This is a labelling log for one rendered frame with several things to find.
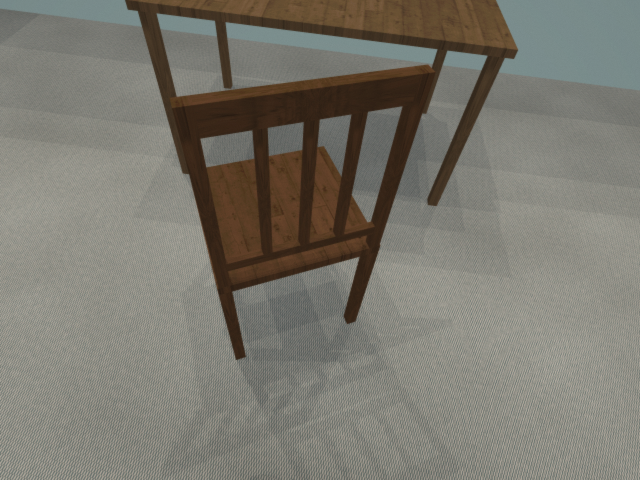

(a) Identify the table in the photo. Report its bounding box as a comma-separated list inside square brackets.
[125, 0, 518, 206]

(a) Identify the chair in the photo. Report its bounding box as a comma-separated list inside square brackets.
[170, 65, 436, 360]

